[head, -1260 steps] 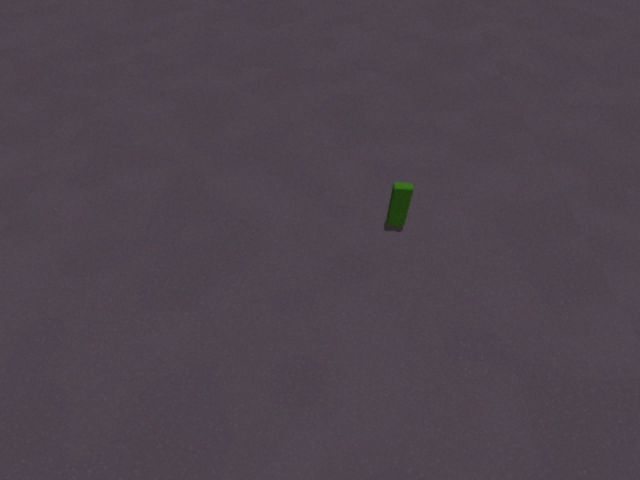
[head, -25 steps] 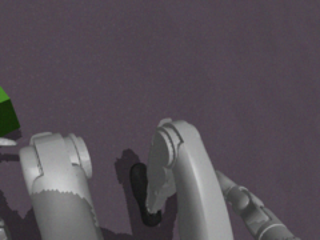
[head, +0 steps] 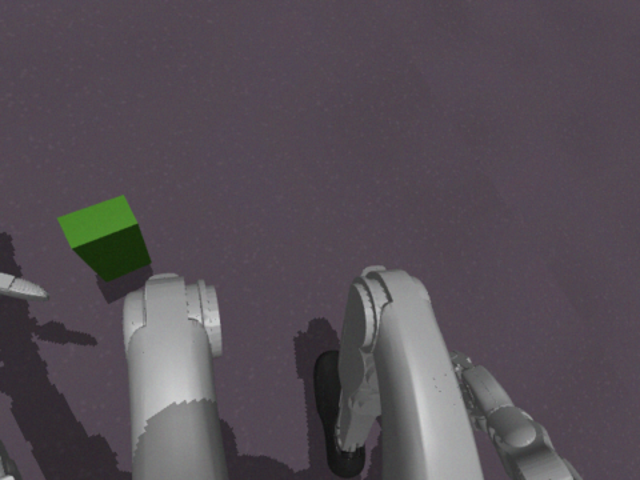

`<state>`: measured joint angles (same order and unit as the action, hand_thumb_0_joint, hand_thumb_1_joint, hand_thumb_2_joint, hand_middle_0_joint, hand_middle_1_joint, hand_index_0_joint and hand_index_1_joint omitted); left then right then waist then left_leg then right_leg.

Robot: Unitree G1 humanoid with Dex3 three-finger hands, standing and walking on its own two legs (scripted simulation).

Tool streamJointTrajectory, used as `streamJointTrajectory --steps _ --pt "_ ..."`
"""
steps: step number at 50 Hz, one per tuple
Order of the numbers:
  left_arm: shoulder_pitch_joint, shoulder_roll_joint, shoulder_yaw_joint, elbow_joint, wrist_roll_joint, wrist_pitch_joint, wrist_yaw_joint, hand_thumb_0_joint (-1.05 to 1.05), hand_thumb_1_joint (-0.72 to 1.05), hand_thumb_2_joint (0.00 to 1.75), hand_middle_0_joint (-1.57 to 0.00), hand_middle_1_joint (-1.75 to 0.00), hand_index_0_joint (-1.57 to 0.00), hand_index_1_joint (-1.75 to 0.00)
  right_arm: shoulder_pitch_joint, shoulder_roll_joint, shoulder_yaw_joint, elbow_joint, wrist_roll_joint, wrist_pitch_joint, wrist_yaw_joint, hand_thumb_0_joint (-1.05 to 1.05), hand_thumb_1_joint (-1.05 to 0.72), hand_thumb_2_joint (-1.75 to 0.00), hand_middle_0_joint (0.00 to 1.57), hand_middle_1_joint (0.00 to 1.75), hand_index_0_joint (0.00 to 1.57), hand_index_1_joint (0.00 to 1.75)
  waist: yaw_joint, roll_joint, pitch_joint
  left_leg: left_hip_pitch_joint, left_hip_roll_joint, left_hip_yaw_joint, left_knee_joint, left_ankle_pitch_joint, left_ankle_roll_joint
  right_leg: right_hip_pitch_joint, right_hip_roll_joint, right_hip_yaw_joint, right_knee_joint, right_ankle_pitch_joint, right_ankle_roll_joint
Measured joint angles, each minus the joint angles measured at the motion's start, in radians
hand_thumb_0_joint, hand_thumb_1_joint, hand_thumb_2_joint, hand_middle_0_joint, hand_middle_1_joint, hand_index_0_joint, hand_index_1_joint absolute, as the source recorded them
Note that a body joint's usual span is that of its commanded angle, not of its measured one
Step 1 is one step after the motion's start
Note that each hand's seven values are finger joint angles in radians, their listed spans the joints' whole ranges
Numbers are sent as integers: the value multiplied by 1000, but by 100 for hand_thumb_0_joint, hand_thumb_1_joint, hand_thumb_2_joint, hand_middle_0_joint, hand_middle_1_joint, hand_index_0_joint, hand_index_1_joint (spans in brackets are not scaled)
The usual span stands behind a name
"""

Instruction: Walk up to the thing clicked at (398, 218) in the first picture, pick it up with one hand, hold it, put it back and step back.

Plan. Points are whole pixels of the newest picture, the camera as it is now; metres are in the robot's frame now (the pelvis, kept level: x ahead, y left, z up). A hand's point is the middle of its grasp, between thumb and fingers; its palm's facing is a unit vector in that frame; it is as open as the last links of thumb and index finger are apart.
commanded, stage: home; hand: left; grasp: from the side
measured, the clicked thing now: (113, 244) +0.39 +0.26 -0.21
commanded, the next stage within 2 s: none
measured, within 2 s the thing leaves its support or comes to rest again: neither
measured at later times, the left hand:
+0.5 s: hand out of the picture +0.27 +0.33 +0.08, palm faces +0.30 -0.84 -0.45, open 17.6 cm
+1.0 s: hand out of the picture +0.24 +0.24 +0.29, palm faces +0.29 -0.90 -0.34, open 17.6 cm
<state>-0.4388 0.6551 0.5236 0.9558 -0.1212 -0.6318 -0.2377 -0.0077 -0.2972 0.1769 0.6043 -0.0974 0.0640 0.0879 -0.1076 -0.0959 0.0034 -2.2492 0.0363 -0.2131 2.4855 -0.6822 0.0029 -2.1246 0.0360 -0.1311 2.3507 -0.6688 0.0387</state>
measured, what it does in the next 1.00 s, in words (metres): rises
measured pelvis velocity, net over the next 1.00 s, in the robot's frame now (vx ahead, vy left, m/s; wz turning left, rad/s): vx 0.09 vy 0.01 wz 0.19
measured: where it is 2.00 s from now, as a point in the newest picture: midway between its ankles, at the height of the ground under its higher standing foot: (268, 451)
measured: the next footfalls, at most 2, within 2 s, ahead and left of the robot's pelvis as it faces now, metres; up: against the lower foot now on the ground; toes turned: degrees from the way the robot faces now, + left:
none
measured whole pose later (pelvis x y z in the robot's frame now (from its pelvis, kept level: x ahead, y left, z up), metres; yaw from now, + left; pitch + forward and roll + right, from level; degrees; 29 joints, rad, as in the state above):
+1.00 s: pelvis +0.09 +0.01 +0.37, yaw +11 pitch +15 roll -3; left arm 0.36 0.25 0.03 0.10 -0.02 0.24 0.19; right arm 0.26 -0.20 0.04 0.48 0.04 -0.02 -0.17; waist -0.05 0.02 -0.16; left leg -0.88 0.05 -0.04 1.15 -0.53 -0.01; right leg -0.82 -0.01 -0.05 1.09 -0.53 0.02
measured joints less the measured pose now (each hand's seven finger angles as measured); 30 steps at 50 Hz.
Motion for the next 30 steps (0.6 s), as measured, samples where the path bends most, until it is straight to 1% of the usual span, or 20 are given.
streamJointTrajectory --steps 2,4,5,9,11,14,17,19,21,24,30 --pt "13 -9 -6 -23 43 68 18 -2 -52 3 -6 -1 -6 -1 8 10 -25 2 21 11 -7 0 -89 -89 21 30 21 30 8 7 -17 7 0 16 -32 6 -3 -1 -6 12 -18 1 -4" --pt "33 -14 -4 -67 87 137 39 -2 -51 3 -6 -2 -7 -2 16 18 -47 4 37 24 -16 0 -90 -89 21 30 21 30 17 16 -34 17 0 31 -66 12 -6 2 -12 22 -40 2 -6" --pt "43 -13 -4 -91 103 168 50 -2 -51 4 -7 -2 -7 -2 22 21 -58 4 45 31 -20 0 -91 -90 21 30 21 30 21 20 -43 24 -1 38 -83 14 -8 5 -14 27 -51 1 -7" --pt "76 4 -9 -159 135 271 107 -2 -51 5 -7 -4 -7 -4 41 33 -99 5 72 51 -41 0 -91 -90 21 30 21 30 38 42 -77 61 1 67 -160 20 -10 27 -22 47 -106 1 -10" --pt "101 6 -14 -195 140 322 138 -2 -52 5 -7 -4 -7 -4 52 35 -118 0 83 59 -49 0 -91 -90 21 30 21 30 48 57 -95 85 3 79 -203 22 -10 45 -24 55 -140 2 -12" --pt "151 -16 -43 -256 139 395 181 -2 -54 5 -6 -5 -6 -5 67 34 -141 -11 100 66 -58 0 -91 -90 21 30 21 30 65 76 -119 132 8 97 -272 25 -9 82 -25 67 -202 5 -13" --pt "213 -68 -91 -347 137 470 217 -1 -55 5 -6 -5 -6 -5 78 33 -158 -25 117 69 -70 0 -91 -90 21 30 21 30 81 89 -137 196 13 114 -351 27 -7 139 -26 77 -274 8 -14" --pt "264 -110 -129 -414 136 514 237 -1 -56 5 -6 -5 -6 -5 81 35 -165 -35 128 69 -80 0 -91 -90 21 30 21 30 86 94 -143 253 16 123 -409 28 -7 191 -26 82 -329 10 -14" --pt "313 -152 -162 -478 136 555 254 -1 -56 4 -6 -5 -6 -5 84 40 -170 -47 137 66 -92 0 -91 -90 21 30 21 30 87 96 -147 319 18 131 -471 30 -7 254 -27 86 -388 13 -15" --pt "376 -200 -199 -544 135 601 282 -1 -57 4 -6 -5 -6 -5 90 49 -171 -62 146 58 -114 1 -91 -90 21 30 21 30 81 94 -153 428 19 140 -570 35 -9 359 -29 89 -483 17 -19" --pt "471 -250 -249 -602 123 668 337 -1 -57 4 -6 -5 -6 -5 113 63 -167 -89 147 24 -158 1 -90 -90 21 30 21 30 70 88 -173 652 17 150 -762 51 -16 582 -35 87 -671 30 -26"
